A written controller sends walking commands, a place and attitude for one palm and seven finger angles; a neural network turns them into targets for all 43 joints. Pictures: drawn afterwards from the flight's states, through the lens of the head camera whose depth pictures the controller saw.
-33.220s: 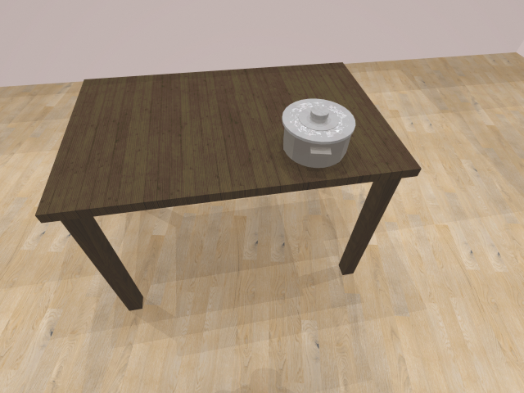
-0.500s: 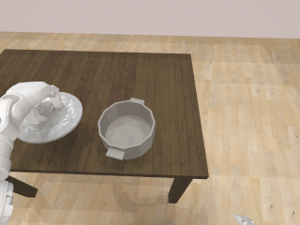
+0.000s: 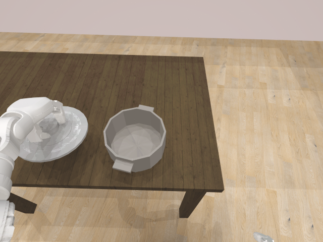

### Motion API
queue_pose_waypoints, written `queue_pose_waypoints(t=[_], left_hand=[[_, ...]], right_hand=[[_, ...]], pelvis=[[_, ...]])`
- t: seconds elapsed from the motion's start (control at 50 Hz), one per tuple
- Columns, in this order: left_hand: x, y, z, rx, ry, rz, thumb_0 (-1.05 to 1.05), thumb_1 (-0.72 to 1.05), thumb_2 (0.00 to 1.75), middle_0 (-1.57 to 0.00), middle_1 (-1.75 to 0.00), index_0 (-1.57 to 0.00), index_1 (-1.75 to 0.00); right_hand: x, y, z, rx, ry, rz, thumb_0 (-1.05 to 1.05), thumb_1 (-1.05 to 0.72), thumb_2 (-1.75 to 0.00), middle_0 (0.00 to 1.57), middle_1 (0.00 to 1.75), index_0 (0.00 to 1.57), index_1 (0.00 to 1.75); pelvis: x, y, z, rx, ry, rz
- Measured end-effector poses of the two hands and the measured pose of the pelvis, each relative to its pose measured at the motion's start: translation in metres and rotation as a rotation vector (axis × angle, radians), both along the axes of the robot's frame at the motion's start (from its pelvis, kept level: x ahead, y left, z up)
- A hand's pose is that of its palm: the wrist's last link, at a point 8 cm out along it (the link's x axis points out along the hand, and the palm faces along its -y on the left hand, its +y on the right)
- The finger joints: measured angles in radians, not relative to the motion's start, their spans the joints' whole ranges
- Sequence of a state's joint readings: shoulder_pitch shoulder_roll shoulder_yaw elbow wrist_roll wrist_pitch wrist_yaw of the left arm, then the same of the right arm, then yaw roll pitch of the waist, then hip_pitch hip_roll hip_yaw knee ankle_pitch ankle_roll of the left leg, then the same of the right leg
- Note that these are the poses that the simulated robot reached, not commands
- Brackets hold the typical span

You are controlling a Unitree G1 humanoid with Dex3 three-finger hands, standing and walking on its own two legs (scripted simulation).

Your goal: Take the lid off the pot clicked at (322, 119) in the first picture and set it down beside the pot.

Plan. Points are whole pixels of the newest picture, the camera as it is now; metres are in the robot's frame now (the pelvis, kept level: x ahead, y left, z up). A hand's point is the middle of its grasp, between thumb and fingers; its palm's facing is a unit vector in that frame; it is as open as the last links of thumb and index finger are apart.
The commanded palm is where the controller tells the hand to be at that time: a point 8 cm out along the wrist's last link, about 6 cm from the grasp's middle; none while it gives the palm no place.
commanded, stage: lower the lid onto the table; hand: left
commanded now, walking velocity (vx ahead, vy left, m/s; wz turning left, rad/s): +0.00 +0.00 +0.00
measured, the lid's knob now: (48, 125) +0.40 +0.32 +0.02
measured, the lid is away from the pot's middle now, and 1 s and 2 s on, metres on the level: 0.23 0.24 0.25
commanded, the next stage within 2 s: open the fingers wide in 1.44 s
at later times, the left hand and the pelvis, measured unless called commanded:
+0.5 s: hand (44, 138) +0.37 +0.32 +0.02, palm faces -0.47 -0.06 -0.88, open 7.7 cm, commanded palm +0.39 +0.32 +0.07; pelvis -0.01 +0.00 -0.01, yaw -1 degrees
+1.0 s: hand (51, 139) +0.38 +0.33 -0.02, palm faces -0.49 -0.04 -0.87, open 7.7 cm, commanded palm +0.41 +0.32 +0.03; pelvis -0.01 +0.01 -0.02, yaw -2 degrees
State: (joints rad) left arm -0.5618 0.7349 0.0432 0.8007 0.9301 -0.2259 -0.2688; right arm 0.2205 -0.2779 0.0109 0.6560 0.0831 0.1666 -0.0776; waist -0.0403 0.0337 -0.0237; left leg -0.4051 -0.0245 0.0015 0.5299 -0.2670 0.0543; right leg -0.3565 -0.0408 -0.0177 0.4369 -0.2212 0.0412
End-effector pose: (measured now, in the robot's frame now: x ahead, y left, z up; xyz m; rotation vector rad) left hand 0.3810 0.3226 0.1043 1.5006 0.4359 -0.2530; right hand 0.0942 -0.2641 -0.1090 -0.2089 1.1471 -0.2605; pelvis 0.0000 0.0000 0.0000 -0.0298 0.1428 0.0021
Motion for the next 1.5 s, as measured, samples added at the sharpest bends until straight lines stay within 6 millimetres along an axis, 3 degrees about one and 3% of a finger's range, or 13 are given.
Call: queue_pose_waypoints(t=[0.22,0.52,0.8,1.24,1.5], left_hand=[[-0.005,-0.003,-0.013,-0.006,0.013,-0.005,0.00,0.22,0.82,-0.65,-0.90,-0.66,-0.88],[-0.008,-0.001,-0.032,0.013,0.052,-0.003,0.00,0.22,0.82,-0.65,-0.90,-0.66,-0.88],[0.006,0.001,-0.051,0.009,0.054,-0.006,0.00,0.22,0.82,-0.65,-0.90,-0.66,-0.88],[0.017,0.004,-0.084,0.013,0.061,-0.018,0.00,0.23,0.82,-0.65,-0.90,-0.66,-0.88],[0.017,0.009,-0.094,0.016,0.043,-0.011,0.03,0.20,0.79,-0.67,-0.92,-0.68,-0.93]], right_hand=[[-0.006,-0.003,-0.002,-0.008,0.004,-0.002,0.01,-0.90,-0.90,0.20,0.30,0.20,0.30],[-0.033,-0.010,-0.007,-0.034,0.050,-0.029,0.01,-0.90,-0.90,0.20,0.30,0.20,0.30],[-0.056,-0.014,-0.010,-0.069,0.083,-0.072,0.01,-0.90,-0.90,0.20,0.30,0.20,0.30],[-0.079,-0.001,-0.022,-0.063,0.159,-0.099,0.01,-0.90,-0.90,0.20,0.30,0.20,0.30],[-0.085,0.005,-0.030,-0.055,0.177,-0.091,0.01,-0.90,-0.90,0.20,0.30,0.20,0.30]], pelvis=[[-0.004,-0.001,-0.003,-0.002,0.008,-0.005],[-0.010,-0.002,-0.007,-0.006,0.029,-0.010],[-0.012,0.001,-0.015,-0.012,0.073,-0.022],[-0.016,0.012,-0.029,-0.027,0.130,-0.031],[-0.022,0.017,-0.037,-0.035,0.152,-0.030]])
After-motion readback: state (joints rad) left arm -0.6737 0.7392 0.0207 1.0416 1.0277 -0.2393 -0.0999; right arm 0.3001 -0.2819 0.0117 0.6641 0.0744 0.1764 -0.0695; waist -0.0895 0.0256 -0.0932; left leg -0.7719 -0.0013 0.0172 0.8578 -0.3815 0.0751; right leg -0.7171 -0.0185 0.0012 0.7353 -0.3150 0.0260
